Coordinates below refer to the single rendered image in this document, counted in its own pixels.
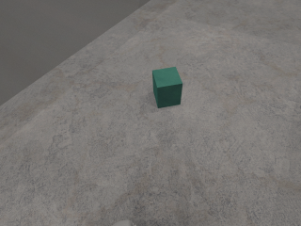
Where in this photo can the carton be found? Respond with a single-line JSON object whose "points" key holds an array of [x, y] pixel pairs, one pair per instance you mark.
{"points": [[167, 87]]}

